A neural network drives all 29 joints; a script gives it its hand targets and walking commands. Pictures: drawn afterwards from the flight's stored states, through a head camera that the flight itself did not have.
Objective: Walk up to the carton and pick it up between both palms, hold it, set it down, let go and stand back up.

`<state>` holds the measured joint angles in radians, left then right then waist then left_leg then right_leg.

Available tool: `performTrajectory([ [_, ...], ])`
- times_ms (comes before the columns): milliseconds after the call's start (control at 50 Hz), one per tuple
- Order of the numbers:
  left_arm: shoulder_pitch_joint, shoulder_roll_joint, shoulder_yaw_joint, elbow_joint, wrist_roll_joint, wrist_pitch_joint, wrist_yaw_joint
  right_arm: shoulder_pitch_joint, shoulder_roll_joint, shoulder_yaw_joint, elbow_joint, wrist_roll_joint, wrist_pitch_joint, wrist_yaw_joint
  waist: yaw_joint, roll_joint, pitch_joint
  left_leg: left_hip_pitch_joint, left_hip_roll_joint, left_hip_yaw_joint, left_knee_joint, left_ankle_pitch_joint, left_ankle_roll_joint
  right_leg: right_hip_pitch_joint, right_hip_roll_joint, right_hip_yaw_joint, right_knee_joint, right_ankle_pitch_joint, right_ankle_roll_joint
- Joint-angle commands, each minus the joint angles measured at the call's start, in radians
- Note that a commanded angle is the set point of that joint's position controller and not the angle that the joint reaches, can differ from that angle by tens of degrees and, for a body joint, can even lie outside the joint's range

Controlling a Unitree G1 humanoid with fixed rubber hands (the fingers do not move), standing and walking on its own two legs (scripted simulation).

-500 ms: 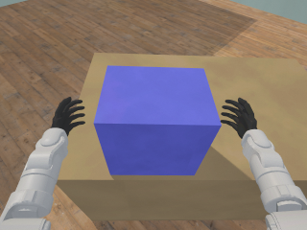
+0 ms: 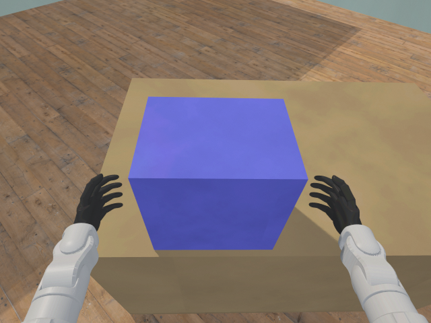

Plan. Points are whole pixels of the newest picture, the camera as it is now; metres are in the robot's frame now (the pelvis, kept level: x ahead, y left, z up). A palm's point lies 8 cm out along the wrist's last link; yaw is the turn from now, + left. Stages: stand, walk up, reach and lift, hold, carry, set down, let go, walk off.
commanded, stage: set down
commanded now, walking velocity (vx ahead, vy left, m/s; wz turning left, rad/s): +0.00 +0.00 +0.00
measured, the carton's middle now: (214, 178) +0.42 +0.00 +0.00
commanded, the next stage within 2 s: let go in 1.24 s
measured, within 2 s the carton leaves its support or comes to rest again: neither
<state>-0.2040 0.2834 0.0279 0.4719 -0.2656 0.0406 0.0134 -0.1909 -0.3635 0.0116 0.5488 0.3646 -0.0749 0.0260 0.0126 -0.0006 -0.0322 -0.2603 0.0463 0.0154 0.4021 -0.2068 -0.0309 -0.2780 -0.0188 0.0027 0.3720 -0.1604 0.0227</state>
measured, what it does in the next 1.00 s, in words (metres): stands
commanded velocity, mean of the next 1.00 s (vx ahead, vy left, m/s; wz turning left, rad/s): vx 0.00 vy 0.00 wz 0.00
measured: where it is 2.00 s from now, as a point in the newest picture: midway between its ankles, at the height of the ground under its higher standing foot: outside the picture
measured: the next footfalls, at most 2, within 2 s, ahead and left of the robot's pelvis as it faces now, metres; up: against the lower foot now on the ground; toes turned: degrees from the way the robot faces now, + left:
none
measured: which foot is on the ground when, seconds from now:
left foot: down 0.00-1.00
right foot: down 0.00-1.00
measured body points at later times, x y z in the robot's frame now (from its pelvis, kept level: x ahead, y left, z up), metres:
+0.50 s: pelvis -0.01 +0.01 +0.00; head +0.00 +0.02 +0.45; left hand +0.24 +0.24 -0.03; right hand +0.24 -0.23 -0.03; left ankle +0.00 +0.14 -0.74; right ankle +0.02 -0.13 -0.74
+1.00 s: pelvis +0.01 +0.00 +0.00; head +0.01 +0.01 +0.45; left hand +0.21 +0.23 -0.06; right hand +0.21 -0.24 -0.05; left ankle +0.00 +0.14 -0.74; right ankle +0.02 -0.13 -0.74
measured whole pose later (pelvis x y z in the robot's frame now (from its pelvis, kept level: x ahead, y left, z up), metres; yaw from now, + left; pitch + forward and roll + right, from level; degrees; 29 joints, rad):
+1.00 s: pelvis +0.01 +0.00 +0.00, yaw -1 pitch -3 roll -1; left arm 0.15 0.22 -0.04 0.55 -0.19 -0.17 0.04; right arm 0.12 -0.26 0.01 0.72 0.21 -0.33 0.04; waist 0.03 0.00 0.05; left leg -0.11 0.05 0.02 0.44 -0.26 -0.03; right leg -0.13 -0.02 0.01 0.41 -0.21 0.03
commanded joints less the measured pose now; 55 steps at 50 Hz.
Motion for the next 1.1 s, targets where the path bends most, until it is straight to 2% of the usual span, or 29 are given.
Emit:
performTrajectory([
  [0, -0.143, 0.115, 0.045, -0.187, 0.017, -0.099, 0.006, -0.132, -0.167, -0.054, -0.182, -0.002, -0.094, 0.004, 0.011, -0.043, -0.314, 0.130, -0.078, 0.014, -0.013, 0.317, 0.000, 0.202, 0.070, -0.001, -0.005, 0.258, -0.009],
  [100, 0.010, 0.108, 0.049, -0.178, 0.048, -0.208, -0.008, 0.024, -0.128, -0.048, -0.148, -0.016, -0.197, 0.007, -0.003, -0.014, -0.272, 0.179, -0.077, 0.016, 0.003, 0.375, -0.016, 0.198, 0.068, -0.013, -0.007, 0.267, -0.023],
  [140, -0.232, 0.165, 0.027, -0.153, -0.001, -0.224, -0.003, -0.206, -0.159, -0.082, -0.208, -0.042, -0.196, -0.004, -0.022, -0.011, -0.296, 0.056, -0.092, 0.031, 0.001, 0.224, -0.007, 0.173, 0.053, 0.006, -0.009, 0.156, -0.016],
  [160, -0.074, 0.139, 0.025, -0.188, 0.003, -0.253, 0.007, -0.067, -0.104, -0.058, -0.226, -0.041, -0.212, -0.003, 0.012, -0.037, -0.266, 0.087, -0.081, 0.015, -0.006, 0.206, 0.005, 0.180, 0.056, -0.007, -0.007, 0.139, -0.014],
  [180, 0.007, 0.097, -0.010, -0.186, 0.007, -0.280, 0.006, 0.034, -0.108, -0.053, -0.202, -0.033, -0.235, 0.004, -0.007, -0.008, -0.286, 0.149, -0.079, 0.016, 0.011, 0.270, -0.009, 0.180, 0.061, -0.003, -0.004, 0.189, -0.027],
  [220, -0.241, 0.183, 0.005, -0.130, -0.024, -0.287, 0.014, -0.216, -0.144, -0.080, -0.202, -0.049, -0.224, 0.006, -0.002, 0.019, -0.290, 0.057, -0.083, 0.034, 0.008, 0.169, -0.015, 0.130, 0.053, 0.010, 0.007, 0.076, -0.031],
  [240, -0.027, 0.101, -0.025, -0.129, -0.011, -0.298, 0.017, -0.010, -0.089, -0.044, -0.169, -0.040, -0.232, 0.012, -0.002, -0.002, -0.266, 0.077, -0.076, 0.021, 0.008, 0.169, -0.011, 0.170, 0.054, 0.003, 0.006, 0.099, -0.028],
  [300, -0.093, 0.162, 0.000, -0.125, -0.020, -0.328, 0.009, -0.088, -0.122, -0.069, -0.169, -0.051, -0.257, 0.000, -0.005, -0.018, -0.235, 0.077, -0.084, 0.025, 0.015, 0.179, -0.015, 0.151, 0.053, -0.006, 0.004, 0.085, -0.019],
  [320, 0.162, 0.071, -0.027, -0.074, 0.016, -0.337, 0.007, 0.161, -0.061, -0.011, -0.079, -0.034, -0.272, 0.009, -0.002, -0.032, -0.162, 0.123, -0.071, 0.007, 0.005, 0.215, -0.011, 0.177, 0.055, 0.006, -0.005, 0.134, -0.025],
  [340, -0.138, 0.176, 0.005, -0.133, -0.014, -0.342, 0.009, -0.142, -0.125, -0.076, -0.170, -0.057, -0.281, 0.001, 0.009, 0.013, -0.229, 0.071, -0.082, 0.040, 0.021, 0.157, -0.018, 0.121, 0.051, 0.011, -0.001, 0.037, -0.026],
  [360, 0.033, 0.094, -0.041, -0.062, -0.016, -0.351, 0.019, 0.033, -0.068, -0.027, -0.089, -0.043, -0.290, 0.010, 0.001, -0.015, -0.172, 0.107, -0.066, 0.007, 0.008, 0.138, -0.017, 0.124, 0.057, -0.006, 0.001, 0.048, -0.030],
  [400, -0.021, 0.118, -0.037, -0.071, -0.021, -0.362, 0.015, -0.032, -0.084, -0.048, -0.097, -0.058, -0.302, 0.011, 0.009, 0.010, -0.180, 0.082, -0.068, 0.029, 0.001, 0.100, -0.021, 0.123, 0.049, 0.004, -0.001, 0.002, -0.025],
  [420, 0.215, 0.025, -0.057, -0.003, 0.032, -0.357, 0.013, 0.197, -0.052, -0.004, 0.054, -0.058, -0.307, 0.022, -0.014, 0.010, -0.089, 0.150, -0.055, -0.001, -0.013, 0.139, -0.024, 0.160, 0.057, -0.006, -0.006, 0.044, -0.036],
  [460, -0.112, 0.144, -0.029, -0.060, -0.012, -0.365, 0.020, -0.109, -0.091, -0.070, -0.079, -0.082, -0.323, 0.008, 0.003, 0.018, -0.155, 0.085, -0.062, 0.011, -0.003, 0.046, -0.028, 0.077, 0.048, 0.005, -0.006, -0.037, -0.030],
  [480, 0.134, 0.050, -0.054, -0.021, 0.023, -0.367, 0.029, 0.112, -0.050, -0.034, 0.038, -0.083, -0.326, 0.016, -0.010, 0.000, -0.066, 0.109, -0.055, -0.005, -0.023, 0.049, -0.026, 0.117, 0.052, -0.014, 0.001, -0.006, -0.030],
  [580, 0.041, 0.085, -0.047, -0.056, 0.020, -0.363, 0.046, 0.022, -0.066, -0.068, -0.001, -0.107, -0.341, 0.017, 0.023, 0.013, -0.124, 0.120, -0.050, -0.007, -0.023, 0.015, -0.030, 0.098, 0.053, -0.014, -0.004, -0.061, -0.035],
  [640, 0.155, 0.032, -0.057, 0.027, 0.059, -0.327, 0.047, 0.109, -0.075, -0.062, 0.116, -0.130, -0.339, 0.020, 0.005, 0.038, -0.065, 0.157, -0.050, 0.002, -0.006, 0.118, -0.039, 0.111, 0.063, -0.015, -0.001, 0.000, -0.047],
  [680, 0.032, 0.087, -0.050, -0.125, 0.032, -0.343, 0.052, 0.047, -0.090, -0.097, -0.042, -0.125, -0.360, 0.020, -0.003, 0.001, -0.145, 0.160, -0.046, -0.001, -0.008, 0.097, -0.037, 0.106, 0.063, -0.026, -0.002, 0.002, -0.043],
  [700, 0.217, 0.004, -0.066, 0.111, 0.081, -0.286, 0.048, 0.154, -0.078, -0.054, 0.198, -0.149, -0.326, 0.024, -0.001, 0.003, -0.009, 0.145, -0.056, 0.012, -0.026, 0.118, -0.042, 0.129, 0.071, -0.019, -0.015, 0.027, -0.047],
  [720, 0.082, 0.084, -0.018, -0.098, 0.057, -0.307, 0.045, 0.052, -0.090, -0.070, -0.014, -0.138, -0.341, 0.016, 0.022, -0.024, -0.109, 0.135, -0.063, 0.038, -0.013, 0.164, -0.031, 0.169, 0.060, -0.025, -0.012, 0.057, -0.031],
  [800, 0.144, 0.083, -0.029, -0.149, 0.037, -0.335, 0.053, 0.122, -0.076, -0.050, -0.062, -0.106, -0.358, 0.016, 0.022, -0.025, -0.133, 0.133, -0.073, 0.056, 0.002, 0.197, -0.027, 0.193, 0.060, -0.011, 0.006, 0.108, -0.026],
  [820, 0.157, 0.087, -0.036, -0.084, 0.012, -0.331, 0.043, 0.155, -0.024, -0.037, -0.046, -0.111, -0.352, 0.001, 0.008, -0.059, -0.109, 0.104, -0.074, 0.056, 0.004, 0.153, -0.013, 0.188, 0.052, 0.002, -0.007, 0.103, -0.024],
  [900, 0.226, 0.012, -0.045, 0.031, 0.102, -0.215, 0.027, 0.185, -0.060, -0.036, 0.125, -0.167, -0.274, 0.016, 0.025, 0.034, 0.004, 0.147, -0.062, 0.060, -0.039, 0.134, -0.032, 0.170, 0.066, -0.017, -0.054, 0.000, -0.045],
  [920, 0.196, 0.050, -0.018, -0.205, 0.053, -0.269, 0.039, 0.187, -0.059, -0.062, -0.108, -0.147, -0.312, 0.012, 0.032, -0.036, -0.106, 0.166, -0.067, 0.056, -0.024, 0.199, -0.020, 0.202, 0.064, -0.029, -0.044, 0.080, -0.028],
  [960, 0.274, 0.028, -0.040, -0.048, 0.092, -0.252, 0.033, 0.216, -0.058, -0.048, 0.071, -0.154, -0.303, 0.011, 0.002, 0.014, -0.043, 0.182, -0.071, 0.057, -0.016, 0.241, -0.030, 0.184, 0.062, -0.016, -0.029, 0.133, -0.030],
  [1000, 0.270, 0.058, -0.004, -0.029, 0.097, -0.236, 0.015, 0.233, -0.015, -0.031, 0.036, -0.167, -0.294, -0.003, 0.030, -0.009, -0.023, 0.180, -0.082, 0.074, -0.021, 0.181, -0.017, 0.170, 0.053, -0.003, -0.052, 0.097, -0.024],
  [1020, 0.263, 0.049, -0.008, -0.014, 0.104, -0.213, 0.001, 0.251, -0.033, -0.036, 0.070, -0.199, -0.279, -0.014, -0.002, -0.032, 0.000, 0.178, -0.079, 0.065, -0.028, 0.168, -0.016, 0.190, 0.053, -0.011, -0.052, 0.083, -0.021],
  [1040, 0.245, 0.036, -0.001, -0.082, 0.118, -0.208, 0.008, 0.199, -0.031, -0.061, 0.029, -0.200, -0.276, -0.006, 0.036, -0.004, -0.027, 0.169, -0.076, 0.074, -0.040, 0.180, -0.021, 0.196, 0.046, -0.016, -0.055, 0.078, -0.020],
  [1080, 0.266, 0.024, -0.012, -0.054, 0.133, -0.181, 0.012, 0.208, -0.022, -0.049, 0.059, -0.218, -0.269, -0.002, 0.013, -0.004, -0.019, 0.171, -0.071, 0.071, -0.047, 0.188, -0.017, 0.209, 0.053, -0.019, -0.050, 0.099, -0.018],
])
